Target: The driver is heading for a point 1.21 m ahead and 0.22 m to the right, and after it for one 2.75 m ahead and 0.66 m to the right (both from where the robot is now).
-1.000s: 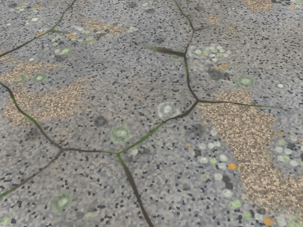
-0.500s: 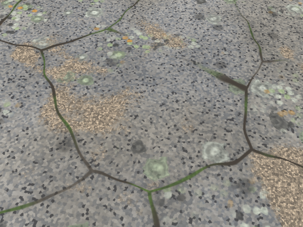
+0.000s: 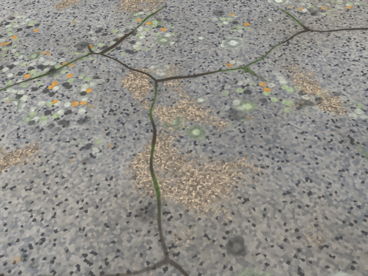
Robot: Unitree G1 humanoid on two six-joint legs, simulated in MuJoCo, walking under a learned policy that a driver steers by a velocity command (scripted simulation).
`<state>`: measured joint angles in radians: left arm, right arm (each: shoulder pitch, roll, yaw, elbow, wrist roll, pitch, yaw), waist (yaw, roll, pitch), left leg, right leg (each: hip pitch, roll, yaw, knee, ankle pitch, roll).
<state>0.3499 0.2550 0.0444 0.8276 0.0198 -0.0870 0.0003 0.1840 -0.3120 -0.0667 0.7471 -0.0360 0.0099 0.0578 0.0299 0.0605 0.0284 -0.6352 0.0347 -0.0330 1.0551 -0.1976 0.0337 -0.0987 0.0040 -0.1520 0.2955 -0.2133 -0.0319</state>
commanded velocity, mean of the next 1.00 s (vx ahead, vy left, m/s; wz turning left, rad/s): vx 0.50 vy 0.00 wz -0.24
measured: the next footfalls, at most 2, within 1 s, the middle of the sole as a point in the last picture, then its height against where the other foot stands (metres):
left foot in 0.22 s outside the picture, level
right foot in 0.76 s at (223, 259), level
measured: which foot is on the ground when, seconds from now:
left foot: up 0.00-0.20, down 0.22-0.78, up 0.80-1.00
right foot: down 0.00-0.22, up 0.24-0.74, down 0.76-1.00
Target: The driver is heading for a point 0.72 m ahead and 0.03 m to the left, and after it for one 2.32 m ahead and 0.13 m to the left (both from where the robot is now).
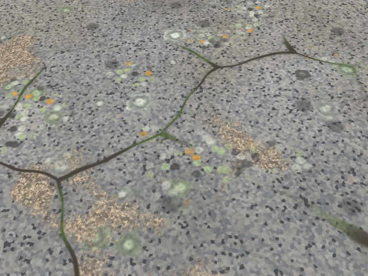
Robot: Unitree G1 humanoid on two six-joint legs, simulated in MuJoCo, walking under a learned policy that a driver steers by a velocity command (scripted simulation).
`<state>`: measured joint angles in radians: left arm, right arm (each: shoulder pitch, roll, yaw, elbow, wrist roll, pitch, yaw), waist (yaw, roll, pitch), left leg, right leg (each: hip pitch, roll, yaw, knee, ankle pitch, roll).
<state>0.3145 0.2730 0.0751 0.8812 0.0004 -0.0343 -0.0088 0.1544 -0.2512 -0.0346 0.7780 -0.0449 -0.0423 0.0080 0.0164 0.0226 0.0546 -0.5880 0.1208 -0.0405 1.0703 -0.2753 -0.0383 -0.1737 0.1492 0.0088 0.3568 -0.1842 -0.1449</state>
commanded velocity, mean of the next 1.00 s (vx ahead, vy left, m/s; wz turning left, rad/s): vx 0.50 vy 0.00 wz -0.17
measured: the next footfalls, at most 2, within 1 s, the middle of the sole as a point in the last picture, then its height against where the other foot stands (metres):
left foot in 0.28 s outside the picture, level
right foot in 0.78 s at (240, 259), level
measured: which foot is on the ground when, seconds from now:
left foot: up 0.00-0.26, down 0.28-0.80, up 0.82-1.00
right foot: down 0.00-0.28, up 0.30-0.76, down 0.78-1.00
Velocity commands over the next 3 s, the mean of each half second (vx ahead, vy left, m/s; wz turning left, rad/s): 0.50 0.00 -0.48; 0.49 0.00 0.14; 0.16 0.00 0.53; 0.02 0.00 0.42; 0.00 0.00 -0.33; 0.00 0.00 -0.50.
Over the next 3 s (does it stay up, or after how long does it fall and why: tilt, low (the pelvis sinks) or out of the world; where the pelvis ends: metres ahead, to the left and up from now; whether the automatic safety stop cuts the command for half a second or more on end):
stays up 0.64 -0.12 0.00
